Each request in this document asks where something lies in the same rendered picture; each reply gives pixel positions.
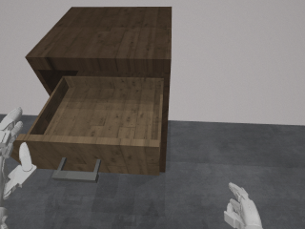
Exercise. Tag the drawer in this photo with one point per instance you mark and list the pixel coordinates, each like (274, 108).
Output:
(115, 119)

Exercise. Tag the right robot hand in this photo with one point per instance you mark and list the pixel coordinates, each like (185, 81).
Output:
(245, 212)

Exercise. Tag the left robot hand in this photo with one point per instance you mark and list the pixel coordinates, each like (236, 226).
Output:
(10, 129)

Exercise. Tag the left robot forearm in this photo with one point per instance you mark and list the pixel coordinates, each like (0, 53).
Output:
(4, 213)

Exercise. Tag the handle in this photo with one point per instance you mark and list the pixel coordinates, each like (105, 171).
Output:
(74, 176)

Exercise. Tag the cabinet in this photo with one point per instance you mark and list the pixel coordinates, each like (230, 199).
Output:
(109, 42)

